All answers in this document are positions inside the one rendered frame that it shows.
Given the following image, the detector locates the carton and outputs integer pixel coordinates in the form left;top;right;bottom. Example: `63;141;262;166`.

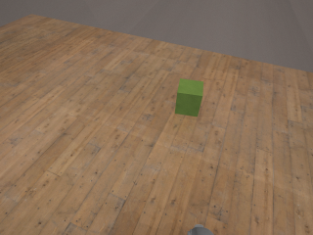
174;78;203;117

